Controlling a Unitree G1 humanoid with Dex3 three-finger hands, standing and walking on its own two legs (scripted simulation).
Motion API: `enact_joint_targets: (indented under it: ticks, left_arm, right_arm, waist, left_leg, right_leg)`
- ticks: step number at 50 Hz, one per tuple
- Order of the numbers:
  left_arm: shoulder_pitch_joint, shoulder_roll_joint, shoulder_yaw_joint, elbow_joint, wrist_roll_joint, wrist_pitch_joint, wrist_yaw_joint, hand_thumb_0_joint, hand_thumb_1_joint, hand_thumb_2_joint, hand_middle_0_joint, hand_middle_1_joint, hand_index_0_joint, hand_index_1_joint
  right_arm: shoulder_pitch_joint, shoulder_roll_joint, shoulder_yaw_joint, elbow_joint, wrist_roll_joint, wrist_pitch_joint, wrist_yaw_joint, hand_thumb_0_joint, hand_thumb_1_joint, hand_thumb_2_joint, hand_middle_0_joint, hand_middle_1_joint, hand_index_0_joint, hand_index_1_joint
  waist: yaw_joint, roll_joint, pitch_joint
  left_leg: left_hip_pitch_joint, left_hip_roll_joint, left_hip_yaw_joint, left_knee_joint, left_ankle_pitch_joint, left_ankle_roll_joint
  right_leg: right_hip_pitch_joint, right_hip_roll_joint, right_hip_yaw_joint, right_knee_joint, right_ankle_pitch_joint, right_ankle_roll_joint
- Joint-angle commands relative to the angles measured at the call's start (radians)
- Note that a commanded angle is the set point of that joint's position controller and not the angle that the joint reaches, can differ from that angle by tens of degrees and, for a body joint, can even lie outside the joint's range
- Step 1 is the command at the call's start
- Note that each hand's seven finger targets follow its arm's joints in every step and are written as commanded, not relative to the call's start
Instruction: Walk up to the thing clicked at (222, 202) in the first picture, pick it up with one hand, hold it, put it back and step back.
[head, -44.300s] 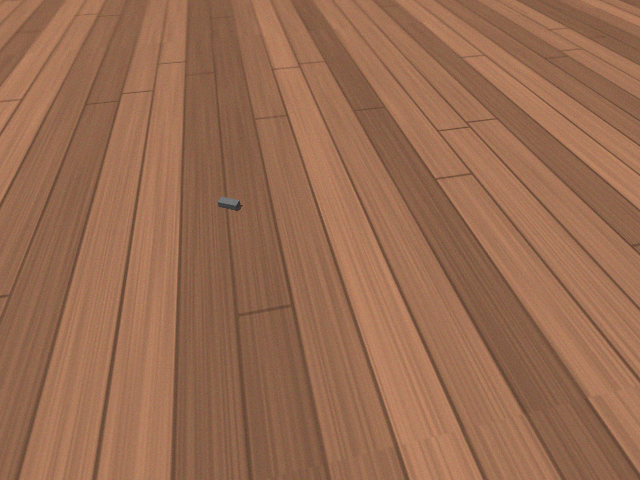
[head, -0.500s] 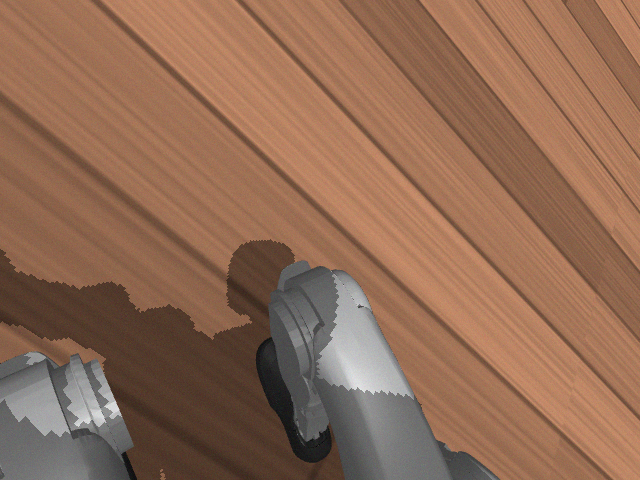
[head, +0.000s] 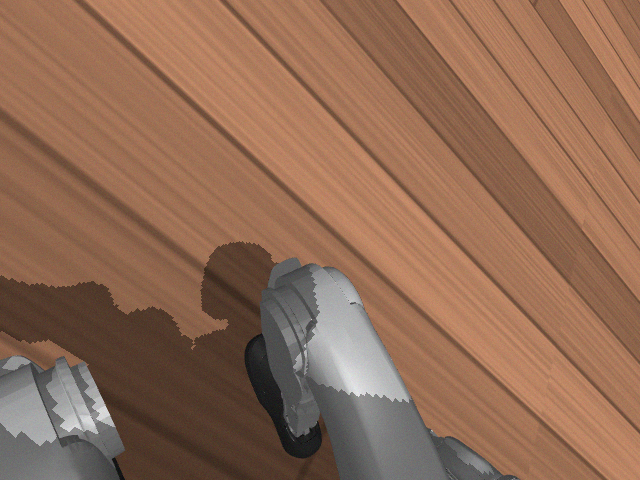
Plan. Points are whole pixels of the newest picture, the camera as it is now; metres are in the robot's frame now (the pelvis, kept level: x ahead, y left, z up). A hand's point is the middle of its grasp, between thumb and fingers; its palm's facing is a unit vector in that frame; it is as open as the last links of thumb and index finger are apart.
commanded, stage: rest palm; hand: left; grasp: from above
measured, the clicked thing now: out of the picture +0.46 +0.31 -0.29
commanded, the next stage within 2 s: close in 0.06 s
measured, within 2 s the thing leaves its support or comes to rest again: neither
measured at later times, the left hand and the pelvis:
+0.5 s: hand out of the picture +0.45 +0.30 -0.25, palm faces -0.40 -0.15 -0.90, open 11.6 cm; pelvis +0.00 +0.00 +0.00, yaw -1 degrees
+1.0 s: hand out of the picture +0.44 +0.31 -0.25, palm faces -0.43 -0.14 -0.89, open 9.3 cm; pelvis +0.00 +0.00 +0.01, yaw -1 degrees
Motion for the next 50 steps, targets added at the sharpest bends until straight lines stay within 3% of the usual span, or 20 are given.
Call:
enact_joint_targets:
  ticks: [1, 2, 5, 8, 13, 20, 22, 27, 29, 31, 35, 41, 42, 50]
  left_arm:
    - [-0.249, 0.182, 0.003, -0.100, -0.020, 0.002, 0.045, 0.000, -0.309, 0.798, -0.268, -0.770, -0.258, -0.779]
    - [-0.241, 0.178, -0.010, -0.094, -0.022, 0.001, 0.042, 0.000, -0.308, 0.795, -0.269, -0.766, -0.259, -0.775]
    - [-0.241, 0.208, 0.006, -0.088, -0.026, -0.001, 0.048, 0.000, -0.306, 0.793, -0.274, -0.764, -0.263, -0.774]
    - [-0.246, 0.172, -0.015, -0.090, -0.031, -0.004, 0.042, 0.000, -0.291, 0.782, -0.282, -0.761, -0.272, -0.769]
    - [-0.245, 0.179, -0.023, -0.107, -0.038, -0.005, 0.051, 0.000, -0.137, 0.680, -0.376, -0.710, -0.384, -0.701]
    - [-0.245, 0.206, -0.012, -0.115, -0.041, 0.011, 0.064, 0.000, -0.055, 0.605, -0.441, -0.651, -0.452, -0.639]
    - [-0.248, 0.231, 0.015, -0.104, -0.037, 0.020, 0.070, 0.000, -0.032, 0.585, -0.457, -0.634, -0.469, -0.621]
    - [-0.235, 0.220, 0.015, -0.076, -0.053, 0.035, 0.040, 0.000, 0.020, 0.539, -0.489, -0.613, -0.506, -0.595]
    - [-0.224, 0.201, -0.010, -0.073, -0.061, 0.033, 0.016, 0.000, 0.057, 0.513, -0.522, -0.582, -0.539, -0.564]
    - [-0.234, 0.229, 0.008, -0.092, -0.066, 0.024, 0.012, 0.000, 0.080, 0.492, -0.532, -0.579, -0.552, -0.557]
    - [-0.243, 0.211, -0.018, -0.127, -0.076, -0.001, -0.012, 0.000, 0.132, 0.453, -0.575, -0.547, -0.597, -0.524]
    - [-0.243, 0.221, -0.016, -0.142, -0.058, -0.033, -0.003, 0.000, 0.205, 0.401, -0.628, -0.499, -0.653, -0.474]
    - [-0.234, 0.197, -0.037, -0.134, -0.055, -0.033, -0.007, 0.000, 0.212, 0.391, -0.632, -0.492, -0.658, -0.465]
    - [-0.234, 0.197, -0.033, -0.106, -0.031, -0.021, 0.035, 0.000, 0.328, 0.325, -0.721, -0.407, -0.747, -0.380]
  right_arm:
    - [0.167, -0.345, -0.089, 0.004, 0.005, -0.009, -0.003, 0.000, -0.900, -0.904, 0.199, 0.300, 0.199, 0.300]
    - [0.163, -0.341, -0.083, 0.002, 0.006, -0.012, -0.001, 0.000, -0.900, -0.904, 0.199, 0.300, 0.199, 0.300]
    - [0.167, -0.348, -0.082, 0.002, 0.005, -0.007, -0.004, 0.000, -0.901, -0.905, 0.199, 0.300, 0.199, 0.300]
    - [0.163, -0.346, -0.075, 0.004, 0.001, -0.014, 0.001, 0.000, -0.901, -0.905, 0.199, 0.300, 0.199, 0.300]
    - [0.158, -0.352, -0.071, 0.000, 0.003, -0.019, 0.002, 0.000, -0.893, -0.900, 0.199, 0.300, 0.200, 0.300]
    - [0.163, -0.359, -0.070, -0.003, 0.006, -0.023, 0.006, 0.000, -0.895, -0.901, 0.199, 0.300, 0.199, 0.300]
    - [0.187, -0.367, -0.076, -0.002, 0.006, -0.021, 0.004, 0.000, -0.895, -0.901, 0.199, 0.300, 0.199, 0.300]
    - [0.190, -0.362, -0.074, 0.000, 0.007, -0.018, 0.003, 0.000, -0.896, -0.901, 0.199, 0.300, 0.199, 0.300]
    - [0.171, -0.354, -0.066, -0.011, 0.013, -0.019, 0.000, 0.000, -0.895, -0.901, 0.199, 0.300, 0.199, 0.300]
    - [0.193, -0.369, -0.071, -0.015, 0.013, -0.010, -0.007, 0.000, -0.894, -0.901, 0.199, 0.300, 0.199, 0.300]
    - [0.179, -0.354, -0.061, -0.016, 0.016, -0.009, -0.010, 0.000, -0.896, -0.901, 0.199, 0.300, 0.199, 0.300]
    - [0.191, -0.357, -0.065, -0.010, 0.015, 0.007, -0.020, 0.000, -0.894, -0.901, 0.199, 0.300, 0.199, 0.300]
    - [0.176, -0.348, -0.061, -0.017, 0.016, 0.004, -0.017, 0.000, -0.895, -0.901, 0.199, 0.300, 0.199, 0.300]
    - [0.179, -0.356, -0.058, -0.019, 0.012, 0.001, -0.015, 0.000, -0.892, -0.899, 0.199, 0.300, 0.199, 0.300]
  waist:
    - [-0.056, 0.551, -0.612]
    - [-0.060, 0.550, -0.604]
    - [-0.059, 0.548, -0.612]
    - [-0.068, 0.558, -0.597]
    - [-0.066, 0.555, -0.596]
    - [-0.070, 0.543, -0.600]
    - [-0.065, 0.557, -0.613]
    - [-0.073, 0.560, -0.582]
    - [-0.078, 0.529, -0.569]
    - [-0.073, 0.536, -0.592]
    - [-0.071, 0.552, -0.591]
    - [-0.065, 0.571, -0.602]
    - [-0.069, 0.564, -0.584]
    - [-0.074, 0.552, -0.561]
  left_leg:
    - [0.514, 0.039, 0.123, -0.276, 0.219, 0.017]
    - [0.503, 0.036, 0.133, -0.265, 0.208, 0.021]
    - [0.500, 0.041, 0.124, -0.286, 0.206, 0.017]
    - [0.515, 0.043, 0.115, -0.274, 0.217, 0.014]
    - [0.521, 0.045, 0.115, -0.278, 0.214, 0.013]
    - [0.502, 0.045, 0.127, -0.270, 0.212, 0.019]
    - [0.510, 0.047, 0.124, -0.282, 0.229, 0.018]
    - [0.499, 0.046, 0.118, -0.297, 0.211, 0.016]
    - [0.483, 0.044, 0.121, -0.282, 0.195, 0.021]
    - [0.492, 0.044, 0.116, -0.294, 0.211, 0.022]
    - [0.511, 0.046, 0.113, -0.290, 0.207, 0.018]
    - [0.526, 0.048, 0.109, -0.307, 0.204, 0.012]
    - [0.523, 0.047, 0.110, -0.300, 0.195, 0.012]
    - [0.519, 0.049, 0.107, -0.296, 0.222, 0.012]
  right_leg:
    - [0.312, 0.024, -0.168, -0.180, 0.277, -0.086]
    - [0.323, 0.025, -0.164, -0.184, 0.276, -0.084]
    - [0.340, 0.027, -0.166, -0.195, 0.271, -0.088]
    - [0.319, 0.022, -0.174, -0.177, 0.279, -0.084]
    - [0.339, 0.028, -0.172, -0.191, 0.285, -0.084]
    - [0.364, 0.029, -0.165, -0.211, 0.291, -0.081]
    - [0.365, 0.030, -0.167, -0.214, 0.299, -0.084]
    - [0.345, 0.026, -0.173, -0.206, 0.276, -0.087]
    - [0.340, 0.024, -0.170, -0.207, 0.269, -0.084]
    - [0.363, 0.026, -0.168, -0.219, 0.280, -0.085]
    - [0.361, 0.024, -0.172, -0.207, 0.274, -0.085]
    - [0.357, 0.028, -0.174, -0.212, 0.267, -0.090]
    - [0.343, 0.023, -0.176, -0.201, 0.262, -0.089]
    - [0.320, 0.025, -0.179, -0.204, 0.287, -0.086]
